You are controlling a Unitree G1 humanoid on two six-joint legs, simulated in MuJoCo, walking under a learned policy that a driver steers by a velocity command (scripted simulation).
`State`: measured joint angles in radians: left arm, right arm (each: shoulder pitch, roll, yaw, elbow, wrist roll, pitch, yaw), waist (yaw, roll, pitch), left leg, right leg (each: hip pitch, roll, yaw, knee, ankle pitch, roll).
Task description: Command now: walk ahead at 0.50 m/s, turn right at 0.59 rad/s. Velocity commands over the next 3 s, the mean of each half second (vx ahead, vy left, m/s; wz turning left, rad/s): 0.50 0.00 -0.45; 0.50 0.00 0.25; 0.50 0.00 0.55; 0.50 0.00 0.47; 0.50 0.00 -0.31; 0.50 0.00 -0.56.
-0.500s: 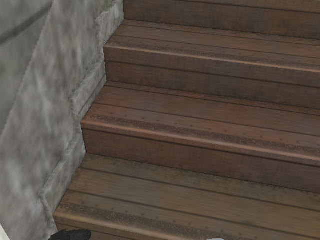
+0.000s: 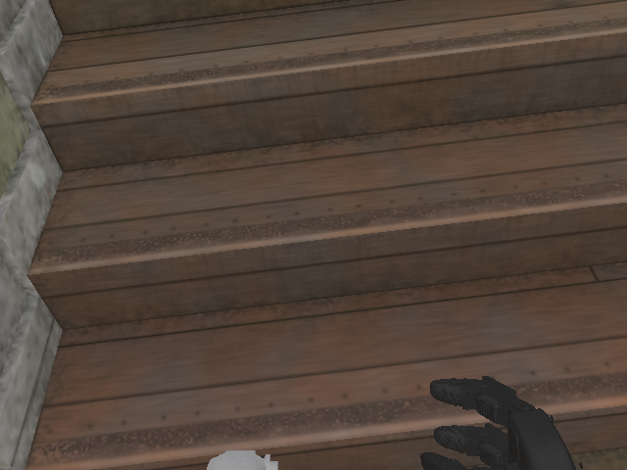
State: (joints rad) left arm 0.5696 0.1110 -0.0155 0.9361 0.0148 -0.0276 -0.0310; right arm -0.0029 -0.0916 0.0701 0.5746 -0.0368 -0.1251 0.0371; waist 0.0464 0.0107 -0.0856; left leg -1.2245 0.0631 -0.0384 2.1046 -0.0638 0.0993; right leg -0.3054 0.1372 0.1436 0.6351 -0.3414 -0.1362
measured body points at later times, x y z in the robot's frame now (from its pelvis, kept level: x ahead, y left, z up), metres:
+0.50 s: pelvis +0.29 +0.00 +0.16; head +0.28 +0.00 +0.61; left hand +0.57 +0.09 +0.11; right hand +0.12 -0.19 +0.02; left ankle +0.30 +0.12 -0.56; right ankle +0.30 -0.17 -0.32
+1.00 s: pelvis +0.54 -0.15 +0.18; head +0.59 -0.15 +0.63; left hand +0.60 +0.12 +0.03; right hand +0.76 -0.39 +0.13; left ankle +0.66 -0.07 -0.35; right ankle +0.36 -0.28 -0.55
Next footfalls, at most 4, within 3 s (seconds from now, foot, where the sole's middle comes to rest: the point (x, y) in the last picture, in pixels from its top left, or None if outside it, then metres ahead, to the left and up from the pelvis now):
0.22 left None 0.34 0.11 -0.60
0.76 right None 0.40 -0.29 -0.60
1.04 left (421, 336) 0.68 -0.10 -0.44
1.42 right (500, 164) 0.96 -0.27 -0.27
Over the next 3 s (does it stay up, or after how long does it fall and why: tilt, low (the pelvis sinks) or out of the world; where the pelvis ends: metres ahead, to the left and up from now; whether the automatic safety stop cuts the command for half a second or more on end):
stays up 1.60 0.20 0.86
